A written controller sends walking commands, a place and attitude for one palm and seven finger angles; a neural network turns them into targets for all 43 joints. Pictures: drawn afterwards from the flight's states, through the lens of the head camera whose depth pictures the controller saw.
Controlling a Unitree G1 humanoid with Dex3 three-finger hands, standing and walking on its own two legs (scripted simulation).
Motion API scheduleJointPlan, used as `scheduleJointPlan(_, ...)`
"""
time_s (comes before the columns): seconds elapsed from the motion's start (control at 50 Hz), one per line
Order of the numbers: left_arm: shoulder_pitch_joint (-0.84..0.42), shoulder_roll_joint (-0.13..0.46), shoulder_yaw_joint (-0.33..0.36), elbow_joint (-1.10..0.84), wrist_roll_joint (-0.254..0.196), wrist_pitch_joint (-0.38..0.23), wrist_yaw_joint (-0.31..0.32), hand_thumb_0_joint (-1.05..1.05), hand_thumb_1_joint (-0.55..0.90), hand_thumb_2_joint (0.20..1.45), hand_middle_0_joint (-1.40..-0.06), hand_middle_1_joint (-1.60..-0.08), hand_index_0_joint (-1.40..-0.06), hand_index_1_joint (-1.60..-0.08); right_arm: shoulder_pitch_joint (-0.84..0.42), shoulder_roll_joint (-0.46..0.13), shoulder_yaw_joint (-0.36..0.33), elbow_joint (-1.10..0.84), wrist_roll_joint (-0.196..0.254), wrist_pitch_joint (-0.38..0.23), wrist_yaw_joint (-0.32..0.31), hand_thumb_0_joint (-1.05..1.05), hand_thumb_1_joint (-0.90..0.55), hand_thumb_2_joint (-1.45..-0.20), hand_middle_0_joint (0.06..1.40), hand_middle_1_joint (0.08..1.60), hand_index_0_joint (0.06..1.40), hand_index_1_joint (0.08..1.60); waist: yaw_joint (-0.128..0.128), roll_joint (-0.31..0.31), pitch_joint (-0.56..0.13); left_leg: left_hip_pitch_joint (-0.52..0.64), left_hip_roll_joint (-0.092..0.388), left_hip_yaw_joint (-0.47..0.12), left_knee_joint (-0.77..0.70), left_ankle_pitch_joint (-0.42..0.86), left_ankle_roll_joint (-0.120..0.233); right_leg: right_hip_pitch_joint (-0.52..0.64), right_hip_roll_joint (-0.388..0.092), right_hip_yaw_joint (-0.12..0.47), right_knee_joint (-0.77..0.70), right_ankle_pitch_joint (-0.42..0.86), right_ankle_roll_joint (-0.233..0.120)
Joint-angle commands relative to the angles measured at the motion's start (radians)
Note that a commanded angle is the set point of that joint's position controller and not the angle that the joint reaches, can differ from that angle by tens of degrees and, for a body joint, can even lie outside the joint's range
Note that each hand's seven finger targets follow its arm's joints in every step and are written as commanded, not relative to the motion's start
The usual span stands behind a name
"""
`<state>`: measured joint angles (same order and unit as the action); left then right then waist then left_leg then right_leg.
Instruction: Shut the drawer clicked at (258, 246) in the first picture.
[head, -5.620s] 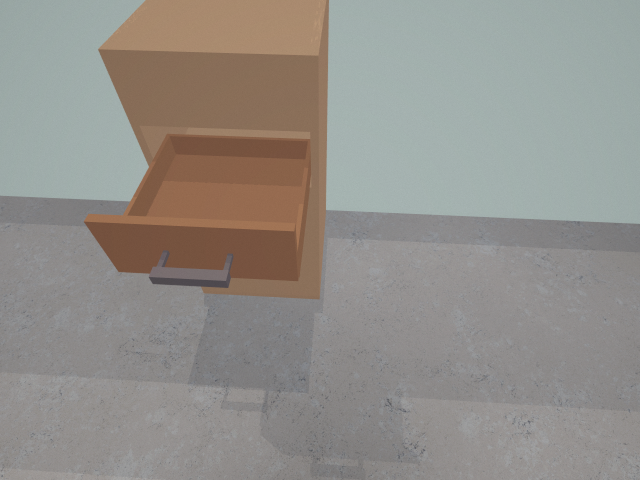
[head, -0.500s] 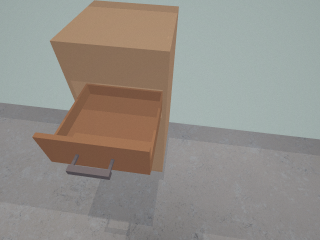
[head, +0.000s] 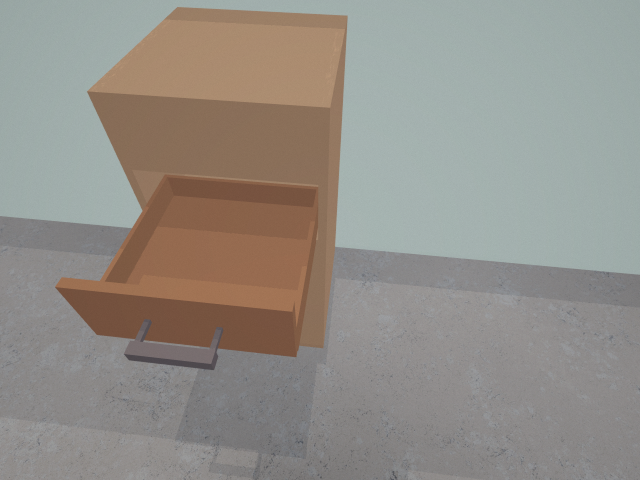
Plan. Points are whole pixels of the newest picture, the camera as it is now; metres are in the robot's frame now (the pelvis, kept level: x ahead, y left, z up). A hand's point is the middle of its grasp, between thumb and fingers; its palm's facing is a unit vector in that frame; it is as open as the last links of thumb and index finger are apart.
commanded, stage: shuffle to correct the standing spot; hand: left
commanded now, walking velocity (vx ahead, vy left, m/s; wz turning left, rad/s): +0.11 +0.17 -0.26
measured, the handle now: (176, 342) +0.35 +0.26 -0.13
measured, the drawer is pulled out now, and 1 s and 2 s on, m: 0.30 0.30 0.30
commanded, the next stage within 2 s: come to a stop and stand still in 0.24 s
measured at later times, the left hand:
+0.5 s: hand out of the picture +0.08 +0.22 -0.18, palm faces -0.03 -0.96 -0.27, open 7.4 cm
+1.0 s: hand out of the picture +0.07 +0.19 -0.17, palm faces -0.05 -0.97 -0.22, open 7.3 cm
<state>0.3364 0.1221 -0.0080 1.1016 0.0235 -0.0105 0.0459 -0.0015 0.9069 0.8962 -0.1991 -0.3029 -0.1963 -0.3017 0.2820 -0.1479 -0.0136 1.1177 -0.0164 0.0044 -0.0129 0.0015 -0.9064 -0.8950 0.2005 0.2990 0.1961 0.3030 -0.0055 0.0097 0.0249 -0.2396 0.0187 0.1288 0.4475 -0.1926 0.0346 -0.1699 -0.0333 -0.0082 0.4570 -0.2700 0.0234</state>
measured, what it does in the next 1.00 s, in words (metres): steps on the spot: right foot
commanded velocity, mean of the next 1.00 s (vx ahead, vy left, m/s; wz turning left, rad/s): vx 0.01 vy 0.04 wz -0.01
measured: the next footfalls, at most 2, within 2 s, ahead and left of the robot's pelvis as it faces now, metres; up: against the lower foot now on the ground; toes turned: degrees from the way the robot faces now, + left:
right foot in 0.50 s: +0.08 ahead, -0.07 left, +0.00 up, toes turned -6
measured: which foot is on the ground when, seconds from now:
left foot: down 0.00-1.00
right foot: down 0.00-0.30, up 0.32-0.48, down 0.50-1.00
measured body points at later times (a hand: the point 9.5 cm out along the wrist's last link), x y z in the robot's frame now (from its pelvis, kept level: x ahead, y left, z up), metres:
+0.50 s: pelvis +0.05 +0.03 -0.01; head +0.08 +0.01 +0.44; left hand +0.08 +0.27 -0.16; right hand +0.04 -0.18 -0.18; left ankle +0.03 +0.10 -0.74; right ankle +0.04 -0.06 -0.74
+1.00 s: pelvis +0.06 +0.02 +0.00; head +0.07 +0.01 +0.45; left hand +0.07 +0.24 -0.16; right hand +0.02 -0.19 -0.17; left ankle +0.03 +0.10 -0.74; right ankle +0.04 -0.06 -0.74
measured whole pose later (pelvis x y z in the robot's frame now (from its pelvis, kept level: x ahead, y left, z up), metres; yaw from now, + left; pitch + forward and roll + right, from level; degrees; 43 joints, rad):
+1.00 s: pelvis +0.06 +0.02 +0.00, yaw -3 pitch +0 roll +0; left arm 0.29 0.14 -0.02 1.11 0.02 -0.02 0.06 0.00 0.93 0.90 -0.20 -0.30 -0.20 -0.30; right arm 0.33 -0.14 0.02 1.11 -0.02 0.00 -0.02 0.00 -0.91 -0.90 0.20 0.30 0.20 0.30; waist -0.02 0.03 0.02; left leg -0.16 0.01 0.17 0.45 -0.29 0.04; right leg -0.18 0.01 -0.14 0.44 -0.26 -0.05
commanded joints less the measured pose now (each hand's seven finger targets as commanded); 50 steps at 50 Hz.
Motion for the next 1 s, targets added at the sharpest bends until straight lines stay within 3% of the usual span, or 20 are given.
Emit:
scheduleJointPlan(0.0, 0.093, 0.12, 0.031, -0.024, 0.002, -0.009, -0.001, 0.0, 0.9, 0.9, -0.2, -0.3, -0.2, -0.3, 0.061, -0.107, -0.022, -0.033, 0.002, -0.005, 0.002, 0.0, -0.9, -0.9, 0.2, 0.3, 0.2, 0.3, 0.007, -0.038, 0.088, 0.015, 0.072, -0.091, -0.063, -0.153, -0.011, -0.146, -0.081, 0.131, -0.137, -0.12, -0.068)
scheduleJointPlan(0.06, 0.094, 0.146, 0.046, -0.035, 0.003, -0.005, -0.001, 0.0, 0.9, 0.9, -0.2, -0.3, -0.2, -0.3, 0.065, -0.104, -0.024, -0.051, 0.0, 0.002, 0.006, 0.0, -0.9, -0.9, 0.2, 0.3, 0.2, 0.3, 0.007, -0.083, 0.107, -0.018, 0.047, -0.057, -0.001, -0.161, -0.018, -0.157, -0.117, 0.201, -0.179, -0.197, -0.096)
scheduleJointPlan(0.12, 0.101, 0.162, 0.06, -0.042, 0.001, -0.003, 0.002, 0.0, 0.9, 0.9, -0.2, -0.3, -0.2, -0.3, 0.067, -0.096, -0.022, -0.068, -0.002, 0.0, 0.007, 0.0, -0.9, -0.9, 0.2, 0.3, 0.2, 0.3, 0.013, -0.105, 0.101, -0.055, 0.029, -0.039, 0.051, -0.128, -0.022, -0.111, -0.162, 0.237, -0.176, -0.137, -0.122)
scheduleJointPlan(0.2, 0.089, 0.16, 0.072, -0.054, 0.002, 0.005, 0.007, 0.0, 0.9, 0.9, -0.2, -0.3, -0.2, -0.3, 0.099, -0.113, -0.021, -0.084, -0.001, -0.006, 0.003, 0.0, -0.9, -0.9, 0.2, 0.3, 0.2, 0.3, 0.004, -0.049, 0.078, 0.001, 0.05, -0.054, 0.009, -0.012, -0.009, -0.092, -0.138, 0.151, -0.043, 0.075, -0.11)
scheduleJointPlan(0.22, 0.085, 0.144, 0.07, -0.059, 0.003, 0.008, 0.007, 0.0, 0.9, 0.9, -0.2, -0.3, -0.2, -0.3, 0.12, -0.131, -0.024, -0.083, -0.001, -0.009, 0.0, 0.0, -0.9, -0.9, 0.2, 0.3, 0.2, 0.3, -0.001, 0.013, 0.046, 0.071, 0.087, -0.085, -0.019, 0.088, 0.009, -0.114, -0.096, 0.083, 0.034, 0.103, -0.09)
scheduleJointPlan(0.26, 0.059, 0.1, 0.058, -0.074, 0.005, 0.013, 0.008, 0.0, 0.9, 0.9, -0.2, -0.3, -0.2, -0.3, 0.171, -0.175, -0.033, -0.077, -0.002, -0.005, -0.009, 0.0, -0.9, -0.9, 0.2, 0.3, 0.2, 0.3, -0.014, 0.153, 0.024, 0.197, 0.197, -0.2, -0.081, 0.28, 0.081, -0.244, -0.006, -0.054, 0.215, -0.06, -0.046)
scheduleJointPlan(0.28, 0.033, 0.091, 0.053, -0.084, 0.005, 0.015, 0.01, 0.0, 0.9, 0.9, -0.2, -0.3, -0.2, -0.3, 0.184, -0.174, -0.034, -0.079, -0.004, -0.002, -0.011, 0.0, -0.9, -0.9, 0.2, 0.3, 0.2, 0.3, -0.023, 0.183, 0.034, 0.212, 0.244, -0.229, -0.115, 0.334, 0.129, -0.309, -0.003, -0.08, 0.341, -0.219, -0.037)
scheduleJointPlan(0.32, -0.002, 0.078, 0.054, -0.098, 0.001, 0.016, 0.007, 0.0, 0.9, 0.9, -0.2, -0.3, -0.2, -0.3, 0.138, -0.157, -0.028, -0.103, -0.008, 0.003, -0.01, 0.0, -0.9, -0.9, 0.2, 0.3, 0.2, 0.3, -0.01, 0.134, 0.039, 0.155, 0.265, -0.222, -0.133, 0.341, 0.185, -0.318, -0.047, -0.079, 0.458, -0.286, -0.043)
scheduleJointPlan(0.38, -0.001, 0.044, 0.042, -0.087, 0.002, 0.019, 0.0, 0.0, 0.9, 0.9, -0.2, -0.3, -0.2, -0.3, 0.08, -0.144, -0.024, -0.11, -0.009, -0.011, -0.014, 0.0, -0.9, -0.9, 0.2, 0.3, 0.2, 0.3, 0.011, 0.053, 0.014, 0.087, 0.251, -0.176, -0.127, 0.42, 0.17, -0.226, -0.06, -0.072, 0.38, -0.177, -0.031)
scheduleJointPlan(0.42, 0.039, 0.044, 0.038, -0.074, 0.0, 0.016, 0.001, 0.0, 0.9, 0.9, -0.2, -0.3, -0.2, -0.3, 0.057, -0.139, -0.02, -0.099, -0.006, -0.02, -0.02, 0.0, -0.9, -0.9, 0.2, 0.3, 0.2, 0.3, 0.035, 0.02, -0.029, 0.086, 0.239, -0.145, -0.082, 0.465, 0.14, -0.117, -0.053, -0.066, 0.193, -0.063, -0.025)
scheduleJointPlan(0.46, 0.076, 0.087, 0.038, -0.054, 0.002, 0.003, 0.007, 0.0, 0.9, 0.9, -0.2, -0.3, -0.2, -0.3, 0.053, -0.12, -0.017, -0.088, 0.004, -0.025, -0.02, 0.0, -0.9, -0.9, 0.2, 0.3, 0.2, 0.3, 0.047, -0.056, -0.056, 0.034, 0.171, -0.115, 0.0, 0.334, 0.053, 0.017, -0.083, 0.01, -0.023, 0.214, -0.042)
scheduleJointPlan(0.5, 0.046, 0.135, 0.034, -0.051, -0.003, -0.008, 0.011, 0.0, 0.9, 0.9, -0.2, -0.3, -0.2, -0.3, 0.077, -0.071, -0.012, -0.08, 0.01, -0.014, -0.017, 0.0, -0.9, -0.9, 0.2, 0.3, 0.2, 0.3, 0.005, -0.129, -0.015, -0.003, 0.086, -0.074, -0.02, 0.06, -0.018, 0.008, -0.219, 0.142, -0.024, 0.458, -0.124)
scheduleJointPlan(0.52, 0.028, 0.141, 0.035, -0.051, -0.003, -0.012, 0.012, 0.0, 0.9, 0.9, -0.2, -0.3, -0.2, -0.3, 0.078, -0.063, -0.009, -0.07, 0.007, -0.006, -0.017, 0.0, -0.9, -0.9, 0.2, 0.3, 0.2, 0.3, -0.003, -0.2, -0.018, 0.021, 0.079, -0.056, -0.012, 0.038, -0.026, 0.003, -0.217, 0.137, -0.019, 0.533, -0.135)
scheduleJointPlan(0.54, 0.011, 0.134, 0.032, -0.051, -0.005, -0.012, 0.013, 0.0, 0.9, 0.9, -0.2, -0.3, -0.2, -0.3, 0.089, -0.062, -0.009, -0.056, 0.007, -0.005, -0.017, 0.0, -0.9, -0.9, 0.2, 0.3, 0.2, 0.3, -0.01, -0.188, -0.021, 0.049, 0.082, -0.058, -0.033, 0.062, -0.027, 0.0, -0.204, 0.109, -0.011, 0.557, -0.132)
scheduleJointPlan(0.62, -0.002, 0.1, 0.022, -0.056, -0.01, -0.005, 0.014, 0.0, 0.9, 0.9, -0.2, -0.3, -0.2, -0.3, 0.11, -0.076, -0.001, -0.011, 0.004, -0.021, -0.024, 0.0, -0.9, -0.9, 0.2, 0.3, 0.2, 0.3, -0.001, -0.024, -0.037, 0.166, 0.136, -0.092, -0.093, 0.382, -0.004, -0.014, -0.106, 0.025, 0.003, 0.409, -0.076)
scheduleJointPlan(0.86, 0.011, 0.091, 0.016, -0.01, -0.009, -0.001, 0.003, 0.0, 0.9, 0.9, -0.2, -0.3, -0.2, -0.3, 0.119, -0.062, 0.014, 0.017, 0.007, -0.021, -0.024, 0.0, -0.9, -0.9, 0.2, 0.3, 0.2, 0.3, 0.006, -0.008, 0.052, 0.127, 0.137, -0.101, -0.172, 0.151, 0.005, -0.015, -0.092, 0.014, -0.12, 0.209, -0.064)
scheduleJointPlan(0.9, 0.028, 0.088, 0.013, -0.002, -0.01, -0.005, 0.003, 0.0, 0.9, 0.9, -0.2, -0.3, -0.2, -0.3, 0.126, -0.063, 0.017, 0.023, 0.006, -0.023, -0.024, 0.0, -0.9, -0.9, 0.2, 0.3, 0.2, 0.3, 0.005, 0.0, 0.039, 0.138, 0.135, -0.1, -0.17, 0.141, 0.004, -0.013, -0.097, 0.021, -0.128, 0.213, -0.066)
scheduleJointPlan(0.92, 0.044, 0.128, 0.002, 0.012, 0.002, -0.029, 0.039, 0.0, 0.9, 0.9, -0.2, -0.3, -0.2, -0.3, 0.046, -0.109, 0.02, -0.062, 0.013, -0.04, -0.011, 0.0, -0.9, -0.9, 0.2, 0.3, 0.2, 0.3, 0.014, -0.073, 0.171, -0.063, 0.149, -0.078, 0.055, 0.299, -0.019, -0.066, -0.143, 0.04, -0.063, 0.587, -0.029)
scheduleJointPlan(0.94, 0.041, 0.146, 0.009, -0.023, -0.01, -0.038, 0.029, 0.0, 0.9, 0.9, -0.2, -0.3, -0.2, -0.3, 0.096, -0.067, 0.022, -0.072, 0.005, -0.025, -0.009, 0.0, -0.9, -0.9, 0.2, 0.3, 0.2, 0.3, -0.014, -0.027, 0.075, -0.022, 0.095, -0.104, 0.011, -0.043, -0.017, -0.024, -0.181, 0.079, -0.069, 0.401, -0.083)
scheduleJointPlan(0.98, 0.002, 0.15, 0.007, -0.054, -0.014, -0.044, 0.008, 0.0, 0.9, 0.9, -0.2, -0.3, -0.2, -0.3, 0.124, -0.063, 0.025, -0.077, -0.004, -0.021, -0.004, 0.0, -0.9, -0.9, 0.2, 0.3, 0.2, 0.3, -0.027, -0.004, -0.042, 0.015, 0.074, -0.096, 0.01, -0.1, -0.011, -0.003, -0.168, 0.076, -0.068, 0.205, -0.115)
